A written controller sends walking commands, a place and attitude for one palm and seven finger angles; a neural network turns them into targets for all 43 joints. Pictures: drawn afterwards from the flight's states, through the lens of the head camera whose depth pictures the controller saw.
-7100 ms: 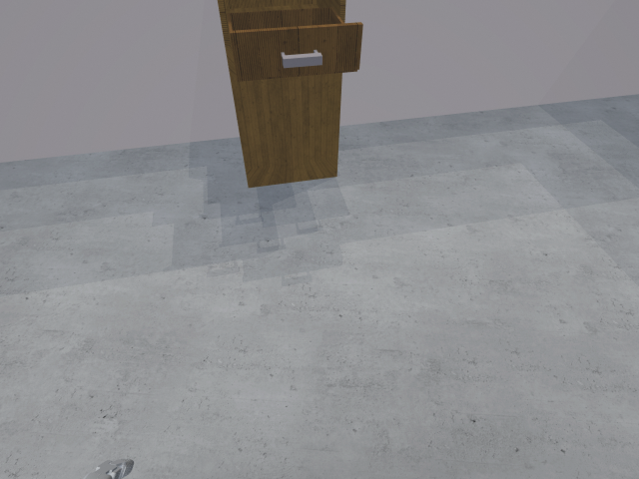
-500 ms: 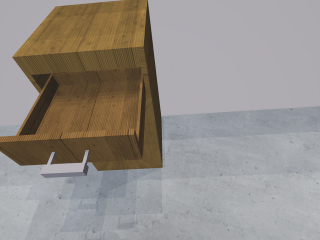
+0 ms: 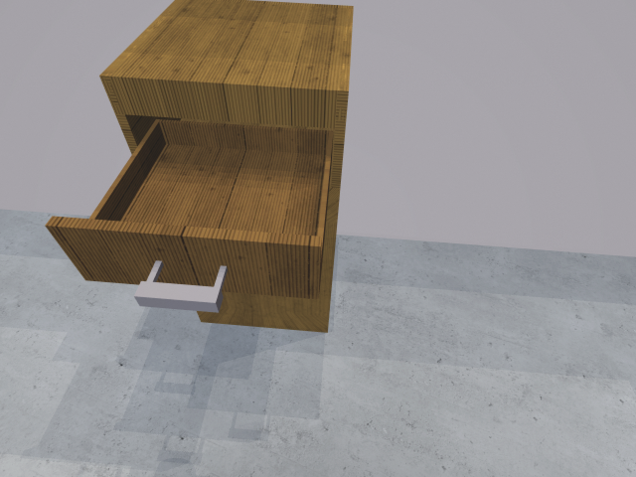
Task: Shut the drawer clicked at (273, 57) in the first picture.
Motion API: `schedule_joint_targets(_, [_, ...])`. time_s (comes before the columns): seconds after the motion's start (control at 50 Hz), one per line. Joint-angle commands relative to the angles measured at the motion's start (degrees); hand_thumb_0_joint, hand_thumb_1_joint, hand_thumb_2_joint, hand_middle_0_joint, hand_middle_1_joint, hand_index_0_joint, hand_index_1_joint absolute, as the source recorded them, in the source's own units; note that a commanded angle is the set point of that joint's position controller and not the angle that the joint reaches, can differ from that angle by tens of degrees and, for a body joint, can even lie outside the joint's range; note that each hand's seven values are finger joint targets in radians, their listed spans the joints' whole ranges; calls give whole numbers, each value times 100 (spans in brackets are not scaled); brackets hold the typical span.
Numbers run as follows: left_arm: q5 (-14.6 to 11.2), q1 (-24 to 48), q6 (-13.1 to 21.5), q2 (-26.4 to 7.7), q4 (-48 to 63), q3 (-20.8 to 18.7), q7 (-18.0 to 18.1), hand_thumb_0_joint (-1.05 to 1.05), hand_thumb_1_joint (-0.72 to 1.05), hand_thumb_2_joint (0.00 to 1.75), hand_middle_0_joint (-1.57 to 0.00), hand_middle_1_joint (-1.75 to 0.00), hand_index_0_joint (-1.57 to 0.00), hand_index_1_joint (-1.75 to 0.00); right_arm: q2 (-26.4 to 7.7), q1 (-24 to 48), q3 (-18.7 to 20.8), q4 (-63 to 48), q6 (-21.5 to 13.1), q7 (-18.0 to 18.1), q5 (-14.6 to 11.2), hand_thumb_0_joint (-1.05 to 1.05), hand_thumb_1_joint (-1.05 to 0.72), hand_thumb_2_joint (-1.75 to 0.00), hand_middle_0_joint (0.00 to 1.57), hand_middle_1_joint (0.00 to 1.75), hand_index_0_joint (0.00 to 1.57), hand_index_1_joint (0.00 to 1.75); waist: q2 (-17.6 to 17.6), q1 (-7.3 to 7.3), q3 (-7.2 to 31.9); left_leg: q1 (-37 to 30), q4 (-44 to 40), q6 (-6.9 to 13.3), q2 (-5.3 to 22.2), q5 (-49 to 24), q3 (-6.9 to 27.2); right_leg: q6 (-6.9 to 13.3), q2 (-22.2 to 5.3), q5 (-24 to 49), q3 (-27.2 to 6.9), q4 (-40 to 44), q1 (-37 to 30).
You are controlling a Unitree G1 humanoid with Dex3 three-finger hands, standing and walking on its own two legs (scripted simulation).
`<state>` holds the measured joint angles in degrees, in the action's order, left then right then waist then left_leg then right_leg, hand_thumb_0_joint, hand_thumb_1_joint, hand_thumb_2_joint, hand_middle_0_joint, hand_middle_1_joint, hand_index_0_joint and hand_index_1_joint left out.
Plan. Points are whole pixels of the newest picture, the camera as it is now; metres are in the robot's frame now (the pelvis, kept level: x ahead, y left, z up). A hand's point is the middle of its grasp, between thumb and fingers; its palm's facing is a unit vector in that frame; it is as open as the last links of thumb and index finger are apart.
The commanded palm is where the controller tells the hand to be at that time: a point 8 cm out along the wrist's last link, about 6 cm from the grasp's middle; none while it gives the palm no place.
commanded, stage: come to a stop and stand still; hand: left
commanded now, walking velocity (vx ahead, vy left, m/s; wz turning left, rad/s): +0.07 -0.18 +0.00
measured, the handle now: (185, 283) +0.37 +0.25 -0.02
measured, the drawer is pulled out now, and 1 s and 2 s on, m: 0.30 0.30 0.30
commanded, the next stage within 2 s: look again from close up in 0.74 s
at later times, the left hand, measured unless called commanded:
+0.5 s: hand out of the picture +0.07 +0.18 -0.17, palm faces +0.02 -0.97 -0.23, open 7.2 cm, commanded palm none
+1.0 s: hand out of the picture +0.00 +0.17 -0.18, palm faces +0.03 -0.98 -0.18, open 7.3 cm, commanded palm none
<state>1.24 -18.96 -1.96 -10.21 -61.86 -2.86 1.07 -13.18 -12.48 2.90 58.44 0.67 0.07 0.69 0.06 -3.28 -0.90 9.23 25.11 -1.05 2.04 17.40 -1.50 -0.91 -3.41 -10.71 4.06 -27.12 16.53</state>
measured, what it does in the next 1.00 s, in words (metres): steps on the spot: right foot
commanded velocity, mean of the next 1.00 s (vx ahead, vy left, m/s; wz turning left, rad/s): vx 0.01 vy -0.02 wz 0.00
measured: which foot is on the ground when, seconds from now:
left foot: down 0.00-1.00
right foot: down 0.00-0.00, up 0.02-0.32, down 0.34-1.00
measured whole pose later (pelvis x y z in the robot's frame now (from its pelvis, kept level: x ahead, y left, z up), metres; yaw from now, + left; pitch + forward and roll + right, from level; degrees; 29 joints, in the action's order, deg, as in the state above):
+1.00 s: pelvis +0.00 +0.01 +0.00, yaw +0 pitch -2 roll -1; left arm 0.7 -16.9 1.0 -7.0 -63.8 0.3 2.3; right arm -10.4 -14.6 0.9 60.3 -0.5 1.4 0.5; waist -2.3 0.0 -3.8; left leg 11.2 32.0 0.2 2.4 17.6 -2.0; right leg 1.1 0.5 -13.7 4.2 -28.5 12.4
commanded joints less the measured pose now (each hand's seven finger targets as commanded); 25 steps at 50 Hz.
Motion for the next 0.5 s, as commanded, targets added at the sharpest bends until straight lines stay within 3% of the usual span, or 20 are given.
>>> schedule_joint_targets(0.0, [-7, 337, 112, -284, 439, 17, -1, 0, 90, 90, -20, -30, -20, -30, -862, -564, 76, -118, -58, 141, 93, 0, -90, -90, 20, 30, 20, 30, -1295, 426, -673, 731, -2149, 795, 1834, 2209, 2213, 32, 101, -1593, -201, -1334, 974])
schedule_joint_targets(0.02, [41, 287, 101, -298, 337, 7, -36, 0, 90, 90, -20, -30, -20, -30, -695, -271, 18, -144, -88, 157, 109, 0, -90, -90, 20, 30, 20, 30, -1105, 331, -815, 1060, -2257, 834, 1662, 2276, 2098, 16, 57, -1350, -288, -1683, 792])
schedule_joint_targets(0.04, [71, 215, 64, -293, 186, -11, -53, 0, 90, 90, -20, -30, -20, -30, -549, -179, -15, -91, -117, 183, 91, 0, -90, -90, 20, 30, 20, 30, -1257, 271, -909, 1009, -2209, 690, 1373, 1792, 1728, -4, 60, -1128, -344, -1989, 814])
schedule_joint_targets(0.08, [32, -27, 98, -304, 60, 1, -102, 0, 90, 90, -20, -30, -20, -30, -376, -239, -86, -31, -167, 236, 43, 0, -90, -90, 20, 30, 20, 30, -971, 211, -825, 617, -1915, 699, 1200, 684, 1261, -28, 59, -855, -391, -2262, 966])
schedule_joint_targets(0.12, [20, 29, 125, -288, 35, 10, -100, 0, 90, 90, -20, -30, -20, -30, -323, -434, -88, 68, -203, 261, 43, 0, -90, -90, 20, 30, 20, 30, -850, 279, -712, 191, -1651, 716, 1124, -551, 990, -114, 43, -779, -379, -2244, 1082])
schedule_joint_targets(0.18, [-31, 235, 164, -185, 92, 76, -59, 0, 90, 90, -20, -30, -20, -30, -209, -679, -110, 265, -239, 299, 33, 0, -90, -90, 20, 30, 20, 30, -840, 358, -463, -319, -1179, 843, 1125, -2516, 754, -148, 17, -964, -248, -1533, 812])
schedule_joint_targets(0.22, [-69, 369, 189, -157, 120, 103, -25, 0, 90, 90, -20, -30, -20, -30, -241, -813, -89, 369, -225, 305, 54, 0, -90, -90, 20, 30, 20, 30, -931, 429, -269, -487, -842, 888, 1135, -3231, 764, -121, 60, -1140, -151, -826, 414])
schedule_joint_targets(0.26, [-83, 132, 230, -174, -7, 84, -3, 0, 90, 90, -20, -30, -20, -30, -234, -836, -68, 451, -215, 312, 22, 0, -90, -90, 20, 30, 20, 30, -798, 314, -55, -419, -459, 723, 986, -3263, 676, -75, 109, -306, -114, 116, -259])
schedule_joint_targets(0.28, [-82, -50, 273, -278, -67, 84, 14, 0, 90, 90, -20, -30, -20, -30, -189, -865, -68, 479, -226, 301, -16, 0, -90, -90, 20, 30, 20, 30, -452, 249, 123, -278, -180, 520, 804, -3106, 596, -44, 43, 513, -234, 666, -752])
schedule_joint_targets(0.32, [-78, -245, 344, -518, -216, 80, 78, 0, 90, 90, -20, -30, -20, -30, 152, -908, -137, 471, -252, 265, -77, 0, -90, -90, 20, 30, 20, 30, 261, 279, 359, 468, -80, 143, 365, -1396, 190, 235, -676, 2382, -877, 470, -1652])
schedule_joint_targets(0.34, [-93, -143, 343, -575, -247, 91, 79, 0, 90, 90, -20, -30, -20, -30, 237, -945, -153, 495, -246, 241, -75, 0, -90, -90, 20, 30, 20, 30, 264, 328, 246, 563, -274, 88, 235, -713, 149, 360, -865, 2463, -856, 398, -1594])
schedule_joint_targets(0.38, [-111, -7, 344, -438, -238, 115, 100, 0, 90, 90, -20, -30, -20, -30, 208, -985, -151, 614, -185, 250, -25, 0, -90, -90, 20, 30, 20, 30, 904, 339, 252, 234, -346, 54, 291, -1074, 158, 384, -554, 2336, -685, 349, -1399])
schedule_joint_targets(0.48, [-124, 81, 331, -325, -195, 144, 151, 0, 90, 90, -20, -30, -20, -30, 212, -1098, -185, 800, -209, 284, -19, 0, -90, -90, 20, 30, 20, 30, 213, 317, 134, -121, -392, 83, 445, -2263, 188, 293, -383, 2629, -494, 265, -1280])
